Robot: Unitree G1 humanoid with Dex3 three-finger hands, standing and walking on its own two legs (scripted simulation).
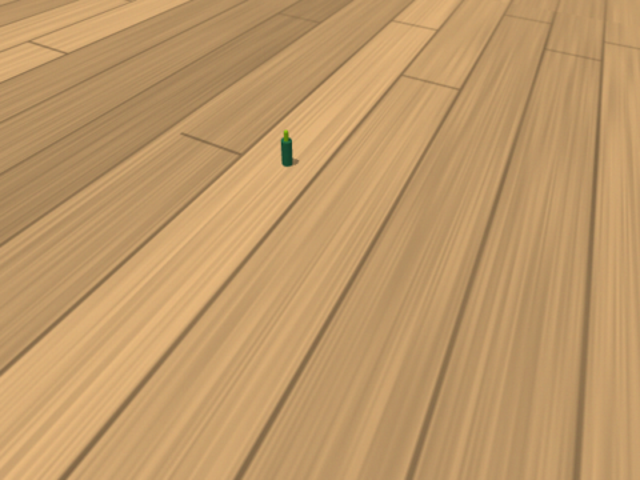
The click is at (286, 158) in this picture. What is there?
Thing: necked bottle
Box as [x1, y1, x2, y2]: [281, 130, 292, 166]
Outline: 285,130 284,137 281,139 282,164 288,166 292,163 291,139 287,136 287,131
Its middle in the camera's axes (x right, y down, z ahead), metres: -0.17 -0.46 +1.96
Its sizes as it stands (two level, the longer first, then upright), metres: 0.054 0.054 0.197
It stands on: the floor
